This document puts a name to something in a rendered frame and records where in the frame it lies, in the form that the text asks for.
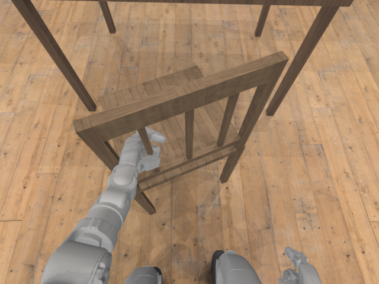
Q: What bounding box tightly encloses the right robot hand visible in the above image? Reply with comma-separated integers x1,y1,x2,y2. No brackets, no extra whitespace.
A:
279,247,322,284

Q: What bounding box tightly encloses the robot left upper arm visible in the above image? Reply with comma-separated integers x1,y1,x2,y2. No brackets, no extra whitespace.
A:
42,240,113,284

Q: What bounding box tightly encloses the right robot thigh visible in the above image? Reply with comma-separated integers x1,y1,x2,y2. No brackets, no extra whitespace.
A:
216,254,262,284

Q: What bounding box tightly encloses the table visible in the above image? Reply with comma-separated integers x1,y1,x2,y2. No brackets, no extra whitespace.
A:
11,0,354,116

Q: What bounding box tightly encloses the left robot hand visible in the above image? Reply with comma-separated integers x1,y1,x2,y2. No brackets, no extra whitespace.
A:
118,127,166,173

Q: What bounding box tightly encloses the robot left forearm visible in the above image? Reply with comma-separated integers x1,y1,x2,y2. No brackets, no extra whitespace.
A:
40,163,138,284

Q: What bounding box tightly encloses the robot right shin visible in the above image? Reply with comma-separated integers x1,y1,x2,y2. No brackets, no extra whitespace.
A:
220,250,236,257

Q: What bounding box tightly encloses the chair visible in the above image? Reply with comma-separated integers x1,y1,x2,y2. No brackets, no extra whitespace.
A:
73,51,289,215

